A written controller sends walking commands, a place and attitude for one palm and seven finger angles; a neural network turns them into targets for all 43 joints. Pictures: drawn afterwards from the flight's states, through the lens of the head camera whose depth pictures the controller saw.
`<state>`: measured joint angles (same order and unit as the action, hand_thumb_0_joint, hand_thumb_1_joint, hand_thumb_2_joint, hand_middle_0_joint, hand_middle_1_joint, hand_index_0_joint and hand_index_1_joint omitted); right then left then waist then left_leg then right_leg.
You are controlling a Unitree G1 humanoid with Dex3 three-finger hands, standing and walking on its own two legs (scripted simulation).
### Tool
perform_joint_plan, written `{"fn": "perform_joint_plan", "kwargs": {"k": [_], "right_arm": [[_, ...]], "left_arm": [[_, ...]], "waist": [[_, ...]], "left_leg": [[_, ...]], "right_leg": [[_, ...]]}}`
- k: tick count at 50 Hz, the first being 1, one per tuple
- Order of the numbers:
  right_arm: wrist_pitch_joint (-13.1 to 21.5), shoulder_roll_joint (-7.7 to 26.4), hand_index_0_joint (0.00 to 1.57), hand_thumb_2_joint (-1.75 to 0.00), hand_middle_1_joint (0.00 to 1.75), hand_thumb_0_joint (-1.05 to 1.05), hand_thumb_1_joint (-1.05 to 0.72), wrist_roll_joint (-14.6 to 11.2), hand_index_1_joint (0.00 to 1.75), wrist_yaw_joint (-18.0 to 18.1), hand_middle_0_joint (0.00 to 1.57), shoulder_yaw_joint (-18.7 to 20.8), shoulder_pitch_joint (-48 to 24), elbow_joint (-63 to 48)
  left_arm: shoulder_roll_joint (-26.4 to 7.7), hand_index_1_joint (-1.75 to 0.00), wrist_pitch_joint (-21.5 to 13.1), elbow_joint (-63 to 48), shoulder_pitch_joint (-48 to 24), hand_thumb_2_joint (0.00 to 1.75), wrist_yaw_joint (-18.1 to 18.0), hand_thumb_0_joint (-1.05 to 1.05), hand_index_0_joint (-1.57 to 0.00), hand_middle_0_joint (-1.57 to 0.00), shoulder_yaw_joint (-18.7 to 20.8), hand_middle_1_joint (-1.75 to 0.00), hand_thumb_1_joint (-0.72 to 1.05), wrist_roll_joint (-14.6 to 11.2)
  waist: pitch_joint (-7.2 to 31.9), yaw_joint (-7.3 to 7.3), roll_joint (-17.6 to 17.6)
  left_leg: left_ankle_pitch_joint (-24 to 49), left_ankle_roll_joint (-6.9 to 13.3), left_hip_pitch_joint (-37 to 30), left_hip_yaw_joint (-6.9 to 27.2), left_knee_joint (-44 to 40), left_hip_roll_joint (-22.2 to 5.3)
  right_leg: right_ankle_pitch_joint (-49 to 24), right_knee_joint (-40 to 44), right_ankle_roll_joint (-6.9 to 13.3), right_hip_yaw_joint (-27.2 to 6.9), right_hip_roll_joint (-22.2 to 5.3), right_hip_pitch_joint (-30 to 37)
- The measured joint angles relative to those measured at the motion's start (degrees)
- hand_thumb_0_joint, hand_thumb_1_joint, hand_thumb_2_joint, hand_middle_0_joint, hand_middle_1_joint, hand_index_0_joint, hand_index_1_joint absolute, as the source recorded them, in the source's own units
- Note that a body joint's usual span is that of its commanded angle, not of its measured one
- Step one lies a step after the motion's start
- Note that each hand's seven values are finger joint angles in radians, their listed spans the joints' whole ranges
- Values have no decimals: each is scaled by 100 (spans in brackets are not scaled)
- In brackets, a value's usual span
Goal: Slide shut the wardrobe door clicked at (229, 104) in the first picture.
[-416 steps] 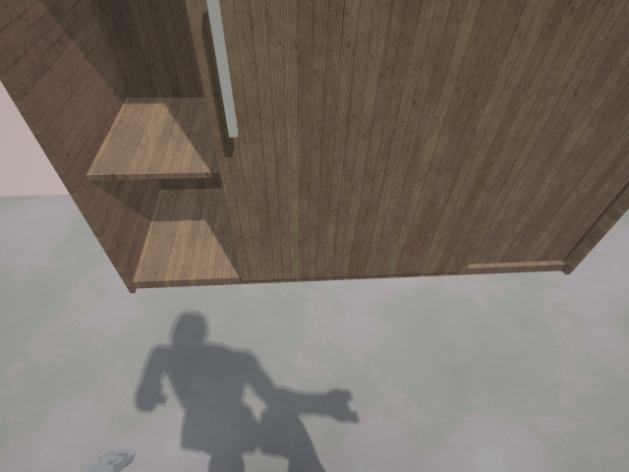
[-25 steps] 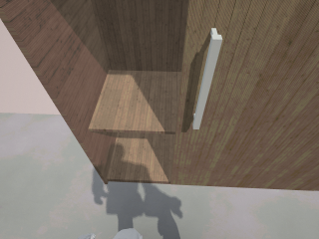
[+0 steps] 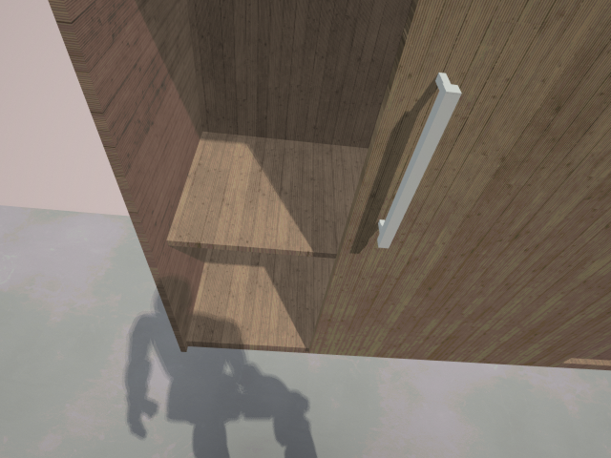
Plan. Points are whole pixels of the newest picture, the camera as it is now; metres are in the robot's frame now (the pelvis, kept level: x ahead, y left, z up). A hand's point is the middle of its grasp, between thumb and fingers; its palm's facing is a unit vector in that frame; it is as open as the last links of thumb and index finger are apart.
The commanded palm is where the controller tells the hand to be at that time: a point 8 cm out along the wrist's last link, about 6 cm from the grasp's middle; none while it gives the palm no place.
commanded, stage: come to a stop and stand still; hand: right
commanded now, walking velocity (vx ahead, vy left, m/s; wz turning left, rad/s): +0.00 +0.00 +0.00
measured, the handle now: (408, 174) +0.51 -0.14 +0.10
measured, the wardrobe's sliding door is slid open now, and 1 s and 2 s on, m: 0.41 0.41 0.41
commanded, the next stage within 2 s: look again from close up in 0.64 s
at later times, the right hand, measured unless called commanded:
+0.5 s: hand out of the picture -0.02 -0.23 -0.18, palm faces +0.03 +0.98 -0.18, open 7.4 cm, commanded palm none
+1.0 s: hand out of the picture -0.01 -0.26 -0.18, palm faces -0.01 +0.98 -0.22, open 7.4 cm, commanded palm none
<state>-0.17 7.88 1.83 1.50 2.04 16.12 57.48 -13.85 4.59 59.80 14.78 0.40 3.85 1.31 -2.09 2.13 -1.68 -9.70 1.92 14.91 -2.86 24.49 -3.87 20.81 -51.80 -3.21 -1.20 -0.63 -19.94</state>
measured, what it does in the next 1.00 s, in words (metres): steps on the spot: right foot, then left foot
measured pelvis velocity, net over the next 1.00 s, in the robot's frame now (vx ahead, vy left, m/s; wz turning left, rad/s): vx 0.00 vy -0.08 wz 0.03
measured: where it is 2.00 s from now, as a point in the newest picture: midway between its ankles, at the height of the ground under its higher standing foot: outside the picture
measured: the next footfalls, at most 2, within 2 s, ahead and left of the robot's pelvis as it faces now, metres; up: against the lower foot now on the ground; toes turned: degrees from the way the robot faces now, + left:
right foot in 0.18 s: +0.01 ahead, -0.16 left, +0.00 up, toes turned -1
left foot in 0.42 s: +0.02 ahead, +0.06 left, +0.00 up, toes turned +3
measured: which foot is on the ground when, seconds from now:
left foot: down 0.00-0.20, up 0.22-0.40, down 0.42-1.00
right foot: up 0.00-0.16, down 0.18-1.00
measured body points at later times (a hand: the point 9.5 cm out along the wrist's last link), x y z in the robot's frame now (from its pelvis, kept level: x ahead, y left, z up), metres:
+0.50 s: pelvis -0.01 -0.07 -0.01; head +0.01 -0.06 +0.44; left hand -0.01 +0.15 -0.17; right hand -0.02 -0.28 -0.17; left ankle -0.02 +0.06 -0.75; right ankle -0.03 -0.16 -0.75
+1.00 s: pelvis +0.00 -0.08 -0.01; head +0.01 -0.06 +0.44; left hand -0.01 +0.13 -0.18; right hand +0.00 -0.31 -0.16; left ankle -0.02 +0.06 -0.75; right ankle -0.03 -0.16 -0.75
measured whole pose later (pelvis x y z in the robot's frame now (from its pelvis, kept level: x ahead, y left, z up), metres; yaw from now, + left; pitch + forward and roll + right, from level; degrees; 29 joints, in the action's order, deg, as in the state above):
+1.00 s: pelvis +0.00 -0.08 -0.01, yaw +1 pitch -1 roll +0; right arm 0.8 7.8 0.7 1.9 -0.9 16.9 64.3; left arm -9.3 -1.7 61.5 18.3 -1.6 -1.1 0.9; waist -1.3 -0.1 -2.7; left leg -17.4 -1.5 11.9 -0.4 29.8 -2.5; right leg 17.8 -28.0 3.7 3.3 3.1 -9.9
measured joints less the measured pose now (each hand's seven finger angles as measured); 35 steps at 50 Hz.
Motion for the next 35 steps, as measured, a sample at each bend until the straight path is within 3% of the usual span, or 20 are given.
{"fn": "perform_joint_plan", "kwargs": {"k": [5,9,12,17,22,26,35], "right_arm": [[-54,72,21,-90,30,1,-90,27,30,-37,20,44,166,214],[-147,151,20,-90,30,1,-90,-43,30,-32,20,67,251,415],[-231,268,20,-90,30,1,-91,-50,30,-36,20,89,249,579],[-187,246,20,-90,30,1,-91,-19,30,-51,20,19,237,687],[-19,97,20,-90,30,1,-91,-82,30,1,20,-91,134,778],[85,-92,20,-90,30,1,-91,-119,30,23,20,-202,83,854],[37,-36,20,-90,30,1,-92,-136,30,65,20,-210,-41,924]], "left_arm": [[107,-30,-144,-40,-99,90,-20,0,-20,-20,-78,-30,91,-41],[239,-30,-361,-80,-87,90,-83,0,-20,-20,-165,-30,91,-48],[497,-30,-367,-15,-22,90,-145,0,-20,-20,-252,-30,91,-15],[583,-30,-387,156,109,90,-241,0,-20,-20,-334,-30,94,-36],[586,-30,-476,319,121,90,-283,0,-20,-20,-364,-30,93,-74],[551,-30,-504,437,150,90,-278,1,-20,-20,-365,-30,93,-105],[767,-30,-559,643,329,90,-257,0,-20,-20,-461,-30,92,-98]], "waist": [[86,106,116],[207,59,121],[253,24,391],[323,-14,469],[159,-45,392],[92,-175,96],[84,-223,206]], "left_leg": [[137,-104,19,27,-97,24],[6,-252,225,-15,255,134],[-656,-232,321,129,717,78],[-1038,-245,321,204,1503,101],[-622,-253,-308,213,295,109],[-479,-275,-495,145,22,219],[-402,-278,-688,156,-180,236]], "right_leg": [[134,1283,129,169,-16,476],[-436,2605,267,209,-22,1006],[-523,2592,409,281,119,1056],[-703,2989,549,331,282,1191],[-587,2785,594,417,409,1073],[-612,2845,618,354,302,1160],[-656,3033,588,363,290,1354]]}}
